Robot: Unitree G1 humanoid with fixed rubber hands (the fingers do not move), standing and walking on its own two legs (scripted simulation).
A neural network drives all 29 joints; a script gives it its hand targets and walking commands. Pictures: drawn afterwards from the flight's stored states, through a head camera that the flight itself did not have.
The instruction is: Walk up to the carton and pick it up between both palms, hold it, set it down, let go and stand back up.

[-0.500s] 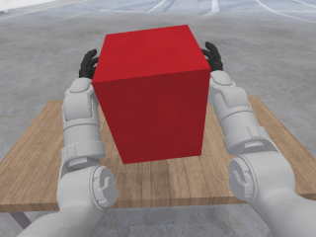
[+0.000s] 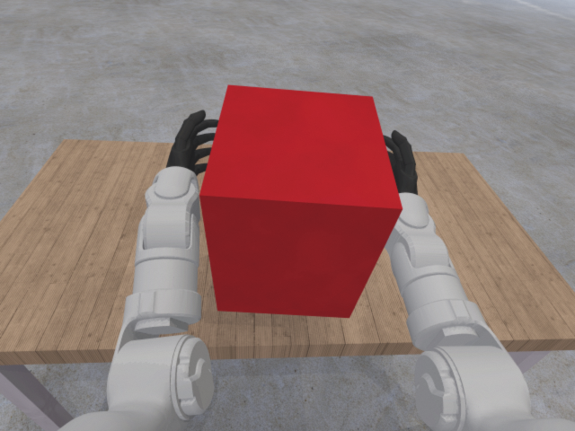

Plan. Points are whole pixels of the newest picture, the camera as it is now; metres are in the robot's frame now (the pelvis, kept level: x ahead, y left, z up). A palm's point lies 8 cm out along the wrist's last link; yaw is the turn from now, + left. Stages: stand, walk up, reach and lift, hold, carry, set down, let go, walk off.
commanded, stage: set down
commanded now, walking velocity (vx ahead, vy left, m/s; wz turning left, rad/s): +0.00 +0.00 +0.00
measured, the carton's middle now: (292, 207) +0.38 -0.02 +0.14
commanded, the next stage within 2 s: none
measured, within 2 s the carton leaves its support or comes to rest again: neither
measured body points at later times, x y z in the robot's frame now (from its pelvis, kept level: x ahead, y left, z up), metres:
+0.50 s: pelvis +0.02 +0.02 +0.00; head -0.02 +0.06 +0.45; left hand +0.43 +0.13 +0.17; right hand +0.38 -0.17 +0.16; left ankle +0.01 +0.11 -0.75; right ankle +0.01 -0.13 -0.75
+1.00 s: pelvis +0.01 +0.02 +0.00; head -0.01 +0.06 +0.45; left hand +0.45 +0.11 +0.14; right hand +0.37 -0.18 +0.13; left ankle +0.01 +0.11 -0.75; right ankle +0.01 -0.13 -0.75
